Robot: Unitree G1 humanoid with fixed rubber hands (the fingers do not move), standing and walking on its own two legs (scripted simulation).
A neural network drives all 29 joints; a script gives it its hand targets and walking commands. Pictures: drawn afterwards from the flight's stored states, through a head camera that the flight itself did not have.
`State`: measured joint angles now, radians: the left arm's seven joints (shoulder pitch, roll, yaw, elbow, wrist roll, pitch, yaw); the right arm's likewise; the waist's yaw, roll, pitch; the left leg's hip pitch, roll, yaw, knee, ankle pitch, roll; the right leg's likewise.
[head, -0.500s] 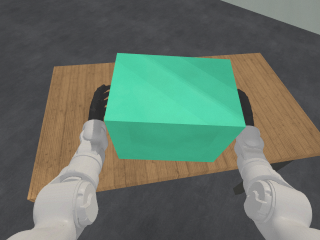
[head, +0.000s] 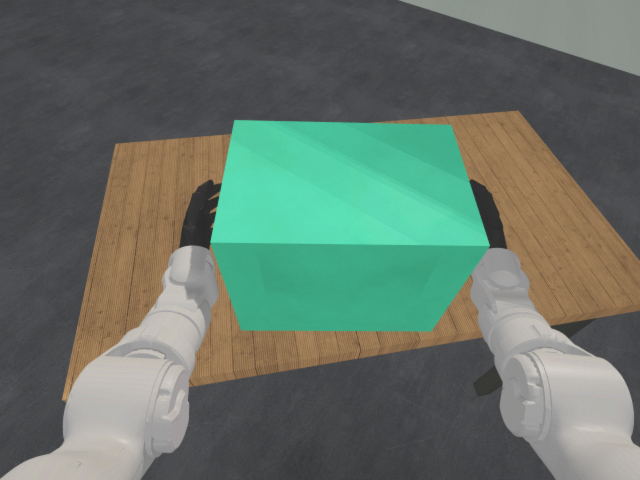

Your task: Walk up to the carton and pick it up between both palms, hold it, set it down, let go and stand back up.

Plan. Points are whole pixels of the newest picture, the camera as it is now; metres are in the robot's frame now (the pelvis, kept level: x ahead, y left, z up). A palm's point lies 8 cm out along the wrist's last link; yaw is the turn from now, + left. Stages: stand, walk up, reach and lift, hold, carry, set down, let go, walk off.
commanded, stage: reach and lift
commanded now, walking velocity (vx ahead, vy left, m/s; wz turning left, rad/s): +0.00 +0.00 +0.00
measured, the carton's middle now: (340, 233) +0.46 -0.03 +0.03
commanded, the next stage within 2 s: none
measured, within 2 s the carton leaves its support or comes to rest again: leaves its support in 0.10 s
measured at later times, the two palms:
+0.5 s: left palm (162, 206) +0.42 +0.18 +0.13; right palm (494, 197) +0.42 -0.20 +0.15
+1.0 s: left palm (143, 210) +0.39 +0.19 +0.15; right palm (499, 201) +0.40 -0.19 +0.16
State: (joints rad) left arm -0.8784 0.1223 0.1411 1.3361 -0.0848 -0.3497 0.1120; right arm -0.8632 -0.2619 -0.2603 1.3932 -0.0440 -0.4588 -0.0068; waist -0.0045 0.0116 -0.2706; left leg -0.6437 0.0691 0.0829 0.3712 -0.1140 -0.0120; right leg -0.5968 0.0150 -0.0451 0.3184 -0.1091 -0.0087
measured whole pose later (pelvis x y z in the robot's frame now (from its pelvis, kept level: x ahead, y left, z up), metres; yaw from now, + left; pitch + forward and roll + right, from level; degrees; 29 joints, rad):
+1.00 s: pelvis +0.00 +0.01 +0.01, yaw +2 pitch +3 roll -1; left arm -0.68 0.12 0.20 0.65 0.01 0.31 0.10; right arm -0.74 -0.23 -0.09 0.90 0.22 0.09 -0.05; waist -0.05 -0.04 -0.13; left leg -0.24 0.04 0.06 0.31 -0.13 -0.01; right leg -0.17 0.00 -0.06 0.24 -0.13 0.00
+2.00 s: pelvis -0.02 +0.00 +0.01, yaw +3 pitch -3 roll +0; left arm -0.64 0.10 0.34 0.31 0.16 0.64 -0.02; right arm -0.70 -0.15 -0.12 0.63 0.17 0.35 -0.10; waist -0.06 -0.03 -0.08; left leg -0.13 0.03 0.05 0.29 -0.10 0.00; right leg -0.08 -0.01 -0.08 0.26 -0.13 0.00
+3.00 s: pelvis -0.01 +0.00 +0.01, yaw +3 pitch -3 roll -1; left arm -0.65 0.10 0.35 0.13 0.18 0.83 -0.03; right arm -0.76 -0.19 -0.07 0.53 0.29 0.52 -0.14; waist -0.08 -0.04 -0.10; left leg -0.12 0.04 0.05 0.31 -0.13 -0.01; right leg -0.06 0.00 -0.08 0.26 -0.15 0.00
